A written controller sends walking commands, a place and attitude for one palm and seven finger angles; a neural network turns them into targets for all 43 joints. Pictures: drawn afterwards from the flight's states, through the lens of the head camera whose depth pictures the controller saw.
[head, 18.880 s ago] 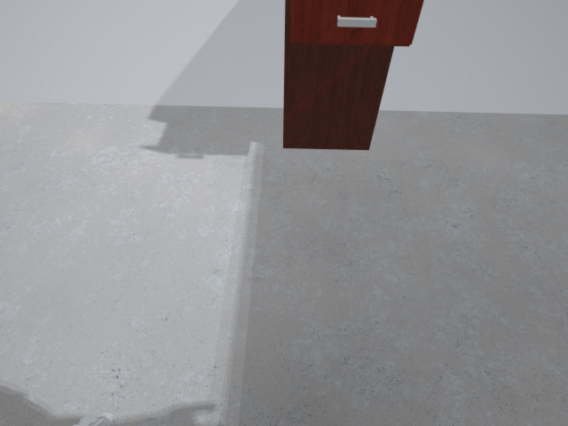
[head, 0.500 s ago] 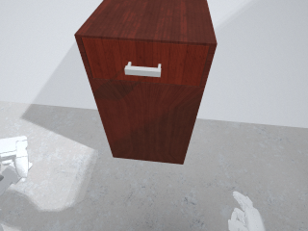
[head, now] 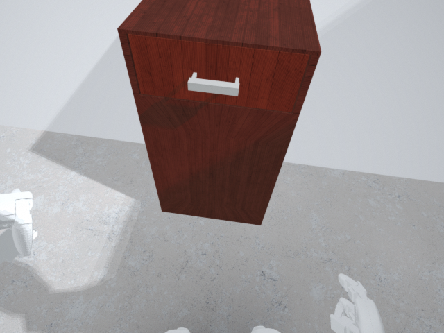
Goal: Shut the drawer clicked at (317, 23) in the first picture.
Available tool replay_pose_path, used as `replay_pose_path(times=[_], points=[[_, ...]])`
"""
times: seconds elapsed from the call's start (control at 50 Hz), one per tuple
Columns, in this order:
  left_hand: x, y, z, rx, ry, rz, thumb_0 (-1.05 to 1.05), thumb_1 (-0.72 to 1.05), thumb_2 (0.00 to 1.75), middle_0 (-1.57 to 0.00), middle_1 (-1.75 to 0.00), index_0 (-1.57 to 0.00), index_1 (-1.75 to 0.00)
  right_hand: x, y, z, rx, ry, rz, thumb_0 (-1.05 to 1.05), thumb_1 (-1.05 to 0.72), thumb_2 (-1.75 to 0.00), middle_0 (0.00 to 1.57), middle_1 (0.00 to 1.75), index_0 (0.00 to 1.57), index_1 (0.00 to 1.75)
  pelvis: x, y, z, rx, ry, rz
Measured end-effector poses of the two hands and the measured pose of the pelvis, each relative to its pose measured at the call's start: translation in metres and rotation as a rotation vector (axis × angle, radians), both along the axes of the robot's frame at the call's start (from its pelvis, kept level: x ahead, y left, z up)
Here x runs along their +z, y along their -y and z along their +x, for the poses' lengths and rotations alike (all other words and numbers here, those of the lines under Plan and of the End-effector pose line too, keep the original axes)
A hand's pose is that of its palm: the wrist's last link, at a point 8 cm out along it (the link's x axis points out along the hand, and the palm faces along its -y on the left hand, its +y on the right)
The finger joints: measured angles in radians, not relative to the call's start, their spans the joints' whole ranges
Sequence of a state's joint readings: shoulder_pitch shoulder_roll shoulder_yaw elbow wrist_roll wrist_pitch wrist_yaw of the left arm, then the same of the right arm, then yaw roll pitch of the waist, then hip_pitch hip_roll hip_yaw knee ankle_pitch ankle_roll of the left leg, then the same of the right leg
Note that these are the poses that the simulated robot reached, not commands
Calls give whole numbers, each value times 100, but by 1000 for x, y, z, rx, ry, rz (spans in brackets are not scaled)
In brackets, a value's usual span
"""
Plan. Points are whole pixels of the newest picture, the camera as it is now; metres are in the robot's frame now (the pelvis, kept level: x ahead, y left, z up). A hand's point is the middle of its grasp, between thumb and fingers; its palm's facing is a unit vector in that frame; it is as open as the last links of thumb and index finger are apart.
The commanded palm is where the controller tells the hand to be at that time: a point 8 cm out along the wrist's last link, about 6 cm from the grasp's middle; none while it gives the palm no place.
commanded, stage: step back with the hand held close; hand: left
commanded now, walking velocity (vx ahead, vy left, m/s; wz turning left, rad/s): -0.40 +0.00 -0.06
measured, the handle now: (214, 82) +0.71 +0.04 +0.06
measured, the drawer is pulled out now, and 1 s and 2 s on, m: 0.00 0.00 0.00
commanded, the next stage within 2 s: stop stepping back and stand still in 0.38 s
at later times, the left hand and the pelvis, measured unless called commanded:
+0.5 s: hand out of the picture +0.11 +0.26 +0.18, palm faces +0.30 -0.81 -0.50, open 3.2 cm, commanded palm +0.04 +0.30 +0.19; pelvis -0.09 +0.02 +0.01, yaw +0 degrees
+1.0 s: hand out of the picture +0.03 +0.26 +0.19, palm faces +0.27 -0.87 -0.41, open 3.3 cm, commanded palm -0.03 +0.31 +0.19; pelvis -0.18 +0.04 +0.02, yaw -5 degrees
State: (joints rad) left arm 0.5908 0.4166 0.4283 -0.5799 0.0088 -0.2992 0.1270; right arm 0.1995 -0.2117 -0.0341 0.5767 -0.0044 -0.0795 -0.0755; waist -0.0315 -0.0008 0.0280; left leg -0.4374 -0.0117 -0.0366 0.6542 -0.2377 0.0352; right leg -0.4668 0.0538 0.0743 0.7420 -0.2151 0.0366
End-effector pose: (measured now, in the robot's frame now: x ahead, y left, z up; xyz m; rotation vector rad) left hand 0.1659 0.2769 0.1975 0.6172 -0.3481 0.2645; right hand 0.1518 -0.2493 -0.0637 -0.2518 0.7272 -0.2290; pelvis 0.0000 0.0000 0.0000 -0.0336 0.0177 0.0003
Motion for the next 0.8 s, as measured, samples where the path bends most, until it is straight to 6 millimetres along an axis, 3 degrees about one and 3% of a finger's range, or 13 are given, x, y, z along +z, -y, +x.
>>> replay_pose_path(times=[0.1,0.22,0.28,0.42,0.52,0.58,0.7,0.74,0.8], points=[[7,-4,-14,50,26,-19,1,89,90,-141,-160,-140,-160,1,-8,-3,46,7,23,1,-91,-90,20,30,20,30,4,7,-3,-22,-50,-2],[-2,27,-14,-60,-29,-91,1,89,90,-141,-160,-140,-160,0,-7,-16,64,-11,50,1,-91,-90,20,30,20,30,11,13,-35,-51,-49,-2],[2,33,-24,-133,-49,-53,1,89,90,-140,-160,-140,-160,8,-4,-30,20,11,47,1,-91,-90,20,30,21,30,11,11,-45,-43,-40,-12],[9,-6,-67,-110,-31,-1,1,89,90,-140,-160,-140,-160,19,0,-70,-35,25,-23,1,-91,-90,20,30,20,30,8,-9,-67,-23,-2,-35],[5,-32,-98,-20,-18,-37,1,89,90,-140,-160,-140,-160,21,-13,-98,1,11,-48,1,-91,-90,20,30,20,30,12,-20,-93,5,7,-53],[4,-36,-124,16,-23,-68,1,89,90,-140,-160,-140,-160,22,-27,-110,49,13,-30,1,-91,-90,20,30,20,30,14,-21,-110,23,-4,-49],[6,-26,-177,7,-5,-93,1,89,90,-140,-160,-140,-160,12,-51,-132,125,29,-2,1,-91,-90,20,30,20,30,7,-26,-146,-4,21,-17],[6,-31,-185,19,31,-126,1,89,90,-141,-160,-141,-160,10,-57,-143,107,17,0,1,-91,-90,20,30,20,30,7,-31,-147,-21,28,-11],[-1,-47,-181,54,99,-173,1,89,90,-141,-160,-141,-160,6,-63,-157,85,33,-9,1,-91,-90,20,30,21,30,1,-40,-153,-25,29,-12]])
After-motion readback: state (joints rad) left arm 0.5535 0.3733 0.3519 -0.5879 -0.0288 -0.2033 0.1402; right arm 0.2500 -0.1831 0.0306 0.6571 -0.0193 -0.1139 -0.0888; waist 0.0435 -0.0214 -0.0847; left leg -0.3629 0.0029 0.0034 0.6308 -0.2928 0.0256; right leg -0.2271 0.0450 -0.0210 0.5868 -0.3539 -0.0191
